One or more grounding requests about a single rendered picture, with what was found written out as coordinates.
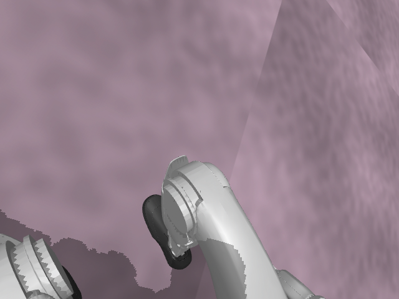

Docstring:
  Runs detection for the right robot foot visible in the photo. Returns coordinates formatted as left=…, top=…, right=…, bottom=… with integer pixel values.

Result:
left=142, top=194, right=192, bottom=270

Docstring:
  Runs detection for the left robot foot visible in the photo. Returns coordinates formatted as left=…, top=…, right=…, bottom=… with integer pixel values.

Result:
left=62, top=266, right=82, bottom=299

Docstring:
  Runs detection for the right robot hand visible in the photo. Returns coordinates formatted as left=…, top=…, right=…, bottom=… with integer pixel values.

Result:
left=274, top=266, right=315, bottom=299

